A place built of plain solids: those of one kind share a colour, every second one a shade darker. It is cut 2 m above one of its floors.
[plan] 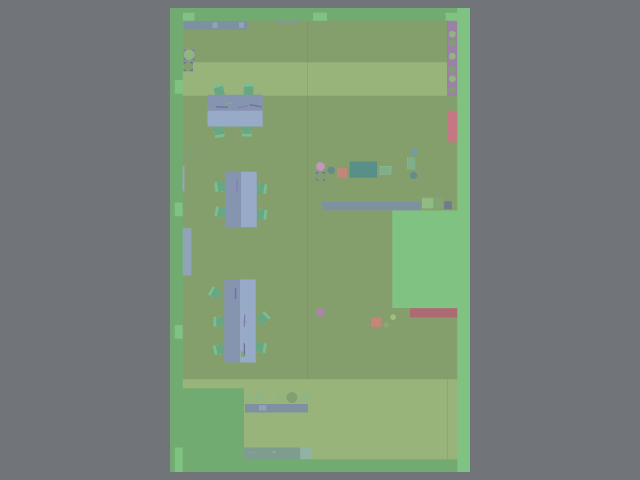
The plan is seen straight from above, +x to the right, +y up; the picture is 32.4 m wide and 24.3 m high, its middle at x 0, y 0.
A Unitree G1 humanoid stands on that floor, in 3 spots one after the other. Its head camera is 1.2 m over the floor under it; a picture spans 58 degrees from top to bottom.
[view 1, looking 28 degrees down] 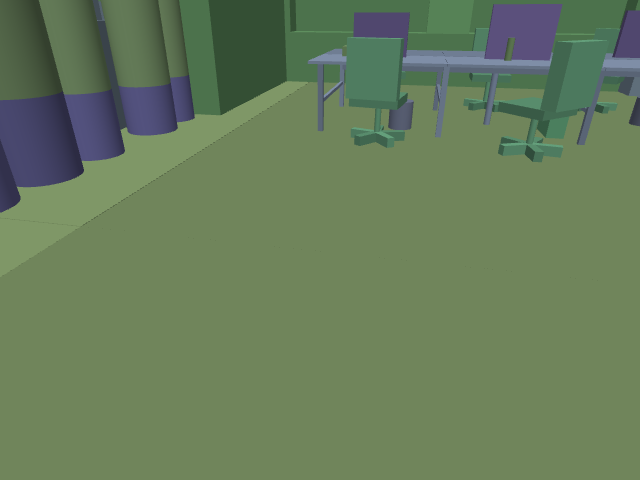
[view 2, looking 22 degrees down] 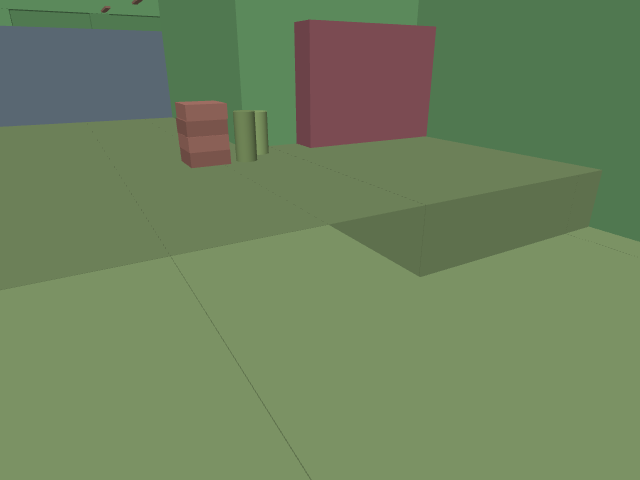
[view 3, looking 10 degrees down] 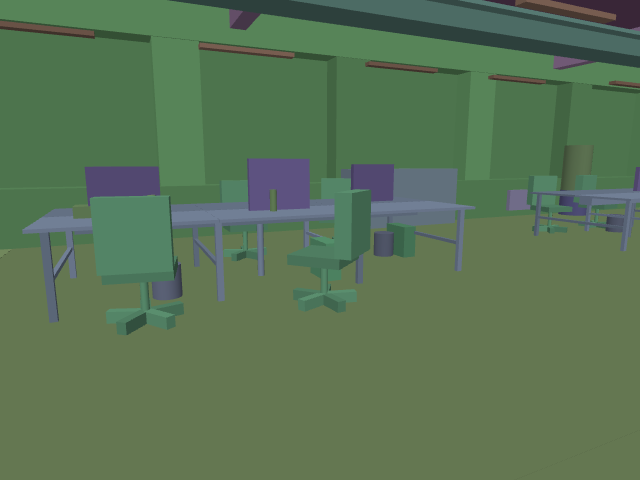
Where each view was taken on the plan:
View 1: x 1.43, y -5.08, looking -168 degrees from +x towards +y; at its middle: floor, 2.56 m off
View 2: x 1.29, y -9.88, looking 60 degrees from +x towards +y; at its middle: floor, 3.20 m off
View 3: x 0.40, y -5.50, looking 156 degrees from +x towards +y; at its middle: tower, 4.62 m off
